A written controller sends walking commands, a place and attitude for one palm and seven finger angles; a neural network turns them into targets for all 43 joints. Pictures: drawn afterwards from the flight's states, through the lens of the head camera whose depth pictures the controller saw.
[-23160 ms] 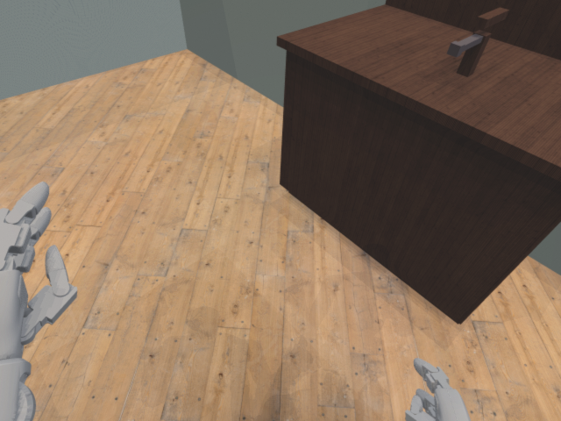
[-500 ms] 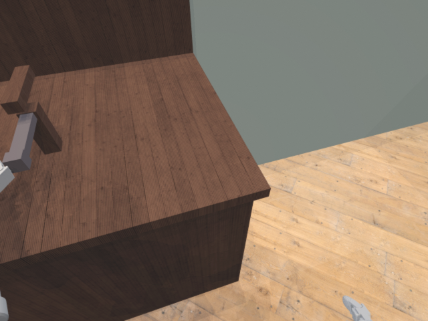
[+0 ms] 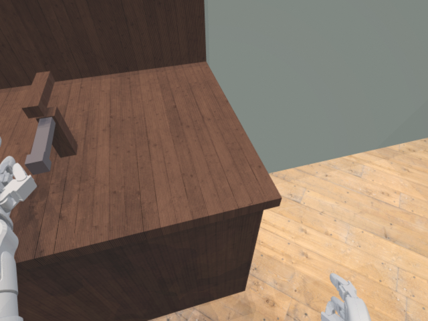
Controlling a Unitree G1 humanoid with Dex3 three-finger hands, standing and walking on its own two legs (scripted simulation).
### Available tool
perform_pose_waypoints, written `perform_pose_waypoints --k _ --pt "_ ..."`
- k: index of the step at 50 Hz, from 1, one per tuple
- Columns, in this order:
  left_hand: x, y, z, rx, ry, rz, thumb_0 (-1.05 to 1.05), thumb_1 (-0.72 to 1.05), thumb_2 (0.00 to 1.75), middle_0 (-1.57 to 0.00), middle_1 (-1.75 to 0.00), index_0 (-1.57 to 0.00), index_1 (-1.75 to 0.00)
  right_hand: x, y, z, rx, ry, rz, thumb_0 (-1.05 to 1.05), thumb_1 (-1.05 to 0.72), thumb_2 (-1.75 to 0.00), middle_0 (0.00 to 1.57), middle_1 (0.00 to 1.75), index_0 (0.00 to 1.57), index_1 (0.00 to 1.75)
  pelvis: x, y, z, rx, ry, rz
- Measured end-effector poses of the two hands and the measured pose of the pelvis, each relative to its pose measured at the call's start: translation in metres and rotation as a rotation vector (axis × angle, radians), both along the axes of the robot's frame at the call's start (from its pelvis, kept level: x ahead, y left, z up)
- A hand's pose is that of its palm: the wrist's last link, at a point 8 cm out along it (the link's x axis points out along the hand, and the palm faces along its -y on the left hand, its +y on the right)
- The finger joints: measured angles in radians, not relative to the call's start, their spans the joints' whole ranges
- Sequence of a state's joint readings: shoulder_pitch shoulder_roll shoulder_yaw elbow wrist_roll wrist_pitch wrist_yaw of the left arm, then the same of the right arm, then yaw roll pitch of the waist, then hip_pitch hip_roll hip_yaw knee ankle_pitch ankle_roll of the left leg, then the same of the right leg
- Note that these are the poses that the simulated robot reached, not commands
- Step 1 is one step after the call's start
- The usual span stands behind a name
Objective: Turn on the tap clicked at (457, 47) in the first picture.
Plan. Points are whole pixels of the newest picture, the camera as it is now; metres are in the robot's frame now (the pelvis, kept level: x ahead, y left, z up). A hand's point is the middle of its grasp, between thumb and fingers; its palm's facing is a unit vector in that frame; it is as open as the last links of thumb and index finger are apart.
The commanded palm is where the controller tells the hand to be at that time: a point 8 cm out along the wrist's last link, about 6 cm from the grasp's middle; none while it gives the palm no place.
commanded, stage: push the lever round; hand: left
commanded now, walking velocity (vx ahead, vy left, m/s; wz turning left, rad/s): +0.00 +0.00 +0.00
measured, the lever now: (38, 163) +0.32 +0.36 +0.14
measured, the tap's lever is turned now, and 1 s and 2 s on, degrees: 2 18 45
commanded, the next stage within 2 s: none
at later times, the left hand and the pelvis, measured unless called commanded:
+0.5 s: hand (51, 175) +0.30 +0.32 +0.14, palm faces +0.58 -0.80 -0.11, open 7.7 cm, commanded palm +0.25 +0.35 +0.14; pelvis -0.01 -0.02 +0.00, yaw +0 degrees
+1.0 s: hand (65, 174) +0.30 +0.30 +0.14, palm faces +0.64 -0.76 -0.06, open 7.6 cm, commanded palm +0.26 +0.32 +0.14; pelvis -0.01 -0.02 +0.00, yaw -1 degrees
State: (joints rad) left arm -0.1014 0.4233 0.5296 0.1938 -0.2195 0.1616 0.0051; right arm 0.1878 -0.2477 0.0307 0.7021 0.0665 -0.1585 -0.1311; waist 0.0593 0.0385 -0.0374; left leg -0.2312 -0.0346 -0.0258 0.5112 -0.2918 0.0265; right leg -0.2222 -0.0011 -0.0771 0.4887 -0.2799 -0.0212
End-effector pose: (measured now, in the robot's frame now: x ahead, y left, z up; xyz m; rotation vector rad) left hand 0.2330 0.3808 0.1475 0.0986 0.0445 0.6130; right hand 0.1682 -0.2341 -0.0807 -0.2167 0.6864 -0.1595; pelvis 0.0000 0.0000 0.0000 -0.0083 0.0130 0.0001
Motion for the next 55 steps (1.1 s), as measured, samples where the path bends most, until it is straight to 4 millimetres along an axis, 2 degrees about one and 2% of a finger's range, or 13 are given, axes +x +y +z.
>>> perform_pose_waypoints --k 7,23,31,41,55 --pt "0.001 -0.007 -0.001 0.001 0.002 0.027 0.02 0.91 0.91 -0.16 -0.15 -0.15 -0.15 -0.002 -0.008 -0.001 -0.003 0.009 0.005 0.01 -0.90 -0.90 0.20 0.30 0.20 0.30 -0.002 -0.007 0.000 0.001 0.000 0.001" --pt "0.014 -0.026 -0.002 0.002 0.013 0.017 0.03 0.92 0.92 -0.15 -0.15 -0.15 -0.15 -0.038 -0.039 -0.016 -0.014 0.103 -0.053 0.02 -0.90 -0.90 0.20 0.30 0.20 0.30 -0.008 -0.023 -0.001 0.006 0.003 -0.002" --pt "0.016 -0.033 -0.001 0.001 0.001 0.017 0.03 0.93 0.92 -0.16 -0.15 -0.15 -0.15 -0.046 -0.048 -0.016 -0.006 0.098 -0.081 0.02 -0.91 -0.90 0.20 0.30 0.20 0.30 -0.009 -0.027 -0.001 0.008 0.002 -0.014" --pt "0.014 -0.041 -0.002 -0.009 -0.020 0.061 0.02 0.93 0.91 -0.16 -0.15 -0.15 -0.15 -0.037 -0.044 -0.014 -0.003 0.079 -0.066 0.02 -0.91 -0.90 0.20 0.30 0.20 0.30 -0.010 -0.025 -0.001 0.008 0.000 -0.012" --pt "0.019 -0.063 -0.002 -0.026 -0.039 0.105 0.02 0.95 0.92 -0.15 -0.15 -0.15 -0.15 -0.009 -0.018 -0.006 0.013 0.037 -0.016 0.02 -0.91 -0.90 0.20 0.30 0.20 0.30 -0.009 -0.016 0.000 0.008 -0.014 -0.008"
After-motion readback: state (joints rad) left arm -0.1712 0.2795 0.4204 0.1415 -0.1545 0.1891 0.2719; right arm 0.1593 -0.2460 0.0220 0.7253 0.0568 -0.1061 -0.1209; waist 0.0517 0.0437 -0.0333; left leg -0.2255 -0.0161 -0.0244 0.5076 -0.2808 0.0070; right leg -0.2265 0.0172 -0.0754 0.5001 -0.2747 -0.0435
